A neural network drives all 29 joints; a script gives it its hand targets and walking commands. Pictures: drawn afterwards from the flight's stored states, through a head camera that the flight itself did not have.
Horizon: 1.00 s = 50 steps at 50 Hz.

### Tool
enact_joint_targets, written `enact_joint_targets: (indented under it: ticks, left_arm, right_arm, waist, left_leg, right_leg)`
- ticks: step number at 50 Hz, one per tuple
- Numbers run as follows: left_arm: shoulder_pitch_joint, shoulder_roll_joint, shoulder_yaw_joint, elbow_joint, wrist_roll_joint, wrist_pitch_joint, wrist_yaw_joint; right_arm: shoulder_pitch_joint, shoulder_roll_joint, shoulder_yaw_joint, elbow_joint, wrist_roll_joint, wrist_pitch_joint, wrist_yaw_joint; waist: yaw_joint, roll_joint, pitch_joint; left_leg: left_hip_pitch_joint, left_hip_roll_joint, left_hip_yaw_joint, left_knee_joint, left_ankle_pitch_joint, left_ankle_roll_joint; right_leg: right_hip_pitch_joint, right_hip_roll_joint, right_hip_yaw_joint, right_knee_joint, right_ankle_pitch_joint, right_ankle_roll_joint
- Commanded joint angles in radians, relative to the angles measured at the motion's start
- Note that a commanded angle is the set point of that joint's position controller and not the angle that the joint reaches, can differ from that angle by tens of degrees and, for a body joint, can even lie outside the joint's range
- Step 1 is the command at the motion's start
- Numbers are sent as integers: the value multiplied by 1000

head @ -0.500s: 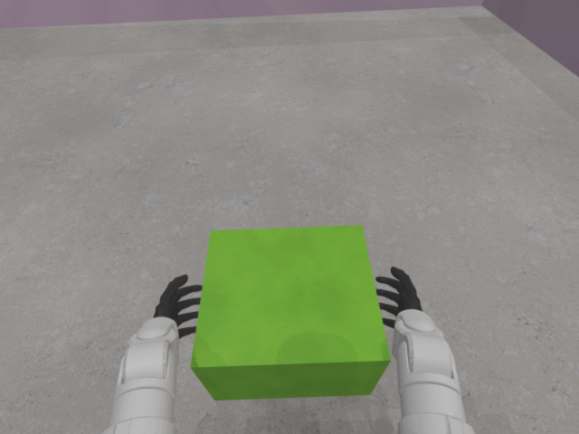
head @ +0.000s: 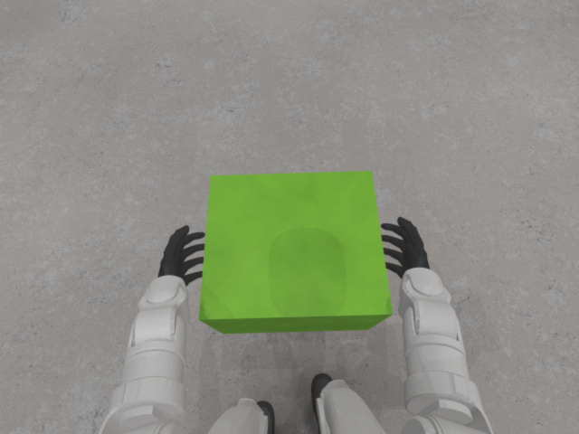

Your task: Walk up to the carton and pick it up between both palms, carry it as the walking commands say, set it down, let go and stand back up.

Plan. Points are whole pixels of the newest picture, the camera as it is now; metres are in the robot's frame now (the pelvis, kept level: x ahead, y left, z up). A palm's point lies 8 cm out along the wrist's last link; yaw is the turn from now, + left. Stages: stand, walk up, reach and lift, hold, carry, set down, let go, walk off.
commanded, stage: set down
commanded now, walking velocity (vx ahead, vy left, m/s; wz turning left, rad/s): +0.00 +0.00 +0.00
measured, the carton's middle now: (293, 256) +0.38 -0.03 -0.14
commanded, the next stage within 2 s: none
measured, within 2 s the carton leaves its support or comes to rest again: neither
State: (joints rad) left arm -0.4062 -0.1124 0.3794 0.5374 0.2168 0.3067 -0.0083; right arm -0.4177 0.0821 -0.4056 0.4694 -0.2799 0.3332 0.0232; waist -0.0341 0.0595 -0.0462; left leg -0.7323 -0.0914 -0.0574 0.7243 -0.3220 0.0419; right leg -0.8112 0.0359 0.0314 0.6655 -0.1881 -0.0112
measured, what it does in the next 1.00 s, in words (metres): lowers itself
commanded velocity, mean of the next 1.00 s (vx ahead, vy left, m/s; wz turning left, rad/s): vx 0.00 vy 0.00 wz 0.00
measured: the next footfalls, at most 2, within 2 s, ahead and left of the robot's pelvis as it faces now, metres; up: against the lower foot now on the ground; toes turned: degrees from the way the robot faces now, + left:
none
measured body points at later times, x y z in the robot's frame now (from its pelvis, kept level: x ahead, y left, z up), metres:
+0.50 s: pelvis -0.03 -0.03 -0.08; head +0.18 -0.07 +0.32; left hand +0.38 +0.14 -0.15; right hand +0.38 -0.21 -0.16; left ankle +0.00 +0.09 -0.71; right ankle +0.06 -0.11 -0.71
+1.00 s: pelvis -0.04 -0.03 -0.15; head +0.21 -0.07 +0.22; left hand +0.42 +0.14 -0.24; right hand +0.41 -0.21 -0.25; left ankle +0.00 +0.09 -0.71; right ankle +0.06 -0.11 -0.71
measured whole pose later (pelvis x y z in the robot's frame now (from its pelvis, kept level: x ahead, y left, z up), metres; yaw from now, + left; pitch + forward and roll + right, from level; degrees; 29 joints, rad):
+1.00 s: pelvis -0.04 -0.03 -0.15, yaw +1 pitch +43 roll +4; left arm -0.83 0.05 0.47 0.67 0.13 0.32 -0.07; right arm -0.82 0.03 -0.38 0.53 -0.22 0.36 -0.15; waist 0.01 0.05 -0.19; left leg -1.63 -0.11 -0.02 1.41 -0.53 -0.01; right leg -1.75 0.09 0.05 1.36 -0.36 -0.04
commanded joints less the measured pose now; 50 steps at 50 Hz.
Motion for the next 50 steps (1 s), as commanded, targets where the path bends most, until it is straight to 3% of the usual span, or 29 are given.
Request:
enact_joint_targets:
  ticks: [1, 5, 8, 9, 12, 14, 15, 16, 17, 18, 19, 22, 24, 25, 28, 29, 30, 33, 34, 35, 38, 39, 42, 46, 47, 49, 50]
  left_arm:
    - [-572, -855, -597, -47, -152, -54, -227]
    - [-612, -856, -588, -57, -137, -49, -227]
    - [-690, -875, -592, -61, -150, -38, -238]
    - [-697, -861, -570, -51, -147, -31, -246]
    - [-747, -868, -554, -51, -157, -13, -272]
    - [-744, -866, -534, -25, -151, 0, -284]
    - [-762, -854, -521, -24, -142, 0, -290]
    - [-783, -862, -532, -13, -146, 1, -297]
    - [-780, -864, -524, 4, -147, 6, -309]
    - [-790, -854, -530, -1, -158, 7, -317]
    - [-817, -831, -523, -12, -165, 1, -329]
    - [-842, -800, -518, 1, -169, -5, -348]
    - [-851, -794, -502, 37, -171, 1, -363]
    - [-873, -779, -509, 17, -185, -7, -372]
    - [-909, -747, -479, 51, -170, -15, -386]
    - [-945, -726, -465, 49, -173, -18, -387]
    - [-959, -731, -475, 60, -184, -16, -393]
    - [-1005, -667, -436, 83, -187, -17, -404]
    - [-1017, -667, -436, 90, -188, -19, -404]
    - [-1010, -665, -421, 103, -185, -16, -406]
    - [-1051, -658, -409, 113, -198, -8, -405]
    - [-1081, -642, -426, 81, -207, -15, -406]
    - [-1085, -678, -432, 108, -234, 0, -398]
    - [-1081, -686, -449, 76, -245, -1, -373]
    - [-1086, -700, -473, 61, -257, -4, -366]
    - [-1036, -711, -465, 74, -252, -7, -347]
    - [-1020, -714, -477, 64, -254, -13, -337]
  right_arm:
    - [-479, 751, 552, 38, 154, -46, 303]
    - [-540, 780, 560, 45, 174, -46, 324]
    - [-629, 802, 587, 26, 183, -38, 327]
    - [-652, 816, 595, 34, 184, -29, 325]
    - [-668, 829, 599, 54, 172, -7, 324]
    - [-688, 838, 599, 74, 179, 1, 323]
    - [-693, 866, 594, 106, 182, 3, 325]
    - [-666, 880, 575, 120, 170, 6, 319]
    - [-678, 884, 576, 115, 166, 7, 314]
    - [-659, 886, 575, 108, 165, 9, 307]
    - [-706, 896, 592, 88, 167, 6, 301]
    - [-687, 957, 604, 118, 176, 10, 275]
    - [-720, 940, 605, 100, 192, 9, 259]
    - [-767, 943, 634, 72, 210, 6, 253]
    - [-807, 932, 614, 72, 207, 0, 231]
    - [-819, 938, 620, 81, 213, 2, 220]
    - [-840, 950, 633, 70, 223, 4, 212]
    - [-865, 951, 641, 84, 234, 16, 186]
    - [-867, 942, 627, 92, 229, 17, 183]
    - [-890, 944, 640, 90, 238, 19, 178]
    - [-934, 936, 657, 86, 247, 29, 165]
    - [-947, 937, 650, 77, 247, 26, 164]
    - [-975, 916, 655, 67, 239, 27, 156]
    - [-971, 917, 644, 82, 238, 22, 161]
    - [-969, 888, 629, 61, 234, 10, 164]
    - [-912, 870, 613, 107, 221, 5, 171]
    - [-925, 863, 625, 77, 238, -8, 174]
  waist:
    - [-20, 6, -686]
    - [4, -8, -753]
    - [9, -21, -833]
    - [24, -43, -824]
    - [13, -77, -888]
    - [23, -82, -892]
    - [43, -76, -883]
    - [16, -68, -879]
    - [19, -71, -895]
    - [2, -86, -938]
    - [23, -112, -942]
    - [32, -124, -953]
    - [25, -104, -960]
    - [48, -112, -1014]
    - [40, -90, -990]
    - [58, -95, -974]
    - [47, -113, -1027]
    - [71, -126, -1023]
    - [45, -118, -1011]
    - [68, -126, -1039]
    - [78, -143, -1088]
    - [59, -147, -1096]
    - [49, -156, -1109]
    - [53, -177, -1131]
    - [28, -151, -1163]
    - [47, -154, -1130]
    - [49, -139, -1160]
  left_leg:
    - [202, 39, -93, -32, 479, -88]
    - [132, 26, -70, 30, 442, -83]
    - [59, 9, -47, 74, 326, -73]
    - [-5, 2, -35, 82, 285, -63]
    - [-128, -9, -11, 130, 219, -54]
    - [-175, -7, -5, 145, 200, -50]
    - [-213, -7, 1, 155, 187, -47]
    - [-251, -10, -2, 161, 171, -44]
    - [-292, -18, 11, 175, 176, -43]
    - [-308, -19, 13, 194, 188, -39]
    - [-372, -22, 22, 213, 174, -34]
    - [-512, -34, 45, 242, 104, -27]
    - [-557, -36, 47, 264, 58, -26]
    - [-589, -40, 56, 286, 43, -22]
    - [-691, -43, 64, 328, 5, -22]
    - [-750, -41, 69, 349, -40, -21]
    - [-746, -42, 67, 362, -53, -15]
    - [-865, -41, 77, 414, -118, -12]
    - [-868, -38, 70, 420, -118, -12]
    - [-867, -43, 77, 436, -121, -16]
    - [-893, -45, 87, 471, -140, -19]
    - [-909, -44, 82, 487, -121, -23]
    - [-915, -49, 82, 501, -121, -24]
    - [-878, -48, 76, 514, -63, -24]
    - [-860, -52, 79, 523, -34, -32]
    - [-880, -51, 72, 529, 22, -41]
    - [-840, -52, 71, 539, 67, -43]
  right_leg:
    - [244, 66, -16, 102, 273, -12]
    - [172, 63, -13, 163, 260, -10]
    - [174, 57, -7, 204, 214, -13]
    - [186, 55, -4, 221, 208, -9]
    - [234, 59, 3, 264, 222, -10]
    - [212, 61, 2, 288, 217, -9]
    - [193, 60, 7, 299, 211, -8]
    - [199, 59, 8, 311, 218, -7]
    - [227, 58, 11, 316, 251, -3]
    - [246, 59, 10, 327, 278, -1]
    - [266, 56, 26, 334, 292, 4]
    - [327, 49, 48, 356, 303, 12]
    - [316, 41, 65, 367, 264, 18]
    - [344, 42, 77, 385, 260, 19]
    - [299, 41, 93, 409, 214, 24]
    - [297, 36, 119, 419, 165, 23]
    - [306, 37, 112, 432, 143, 29]
    - [353, 23, 169, 440, 86, 37]
    - [319, 25, 160, 445, 65, 39]
    - [319, 21, 164, 449, 36, 43]
    - [332, 23, 171, 467, -10, 48]
    - [319, 23, 169, 479, 27, 54]
    - [292, 37, 131, 529, 58, 44]
    - [204, 56, 75, 589, 147, 45]
    - [175, 62, 54, 606, 192, 42]
    - [137, 66, 36, 646, 284, 37]
    - [98, 66, 34, 655, 312, 38]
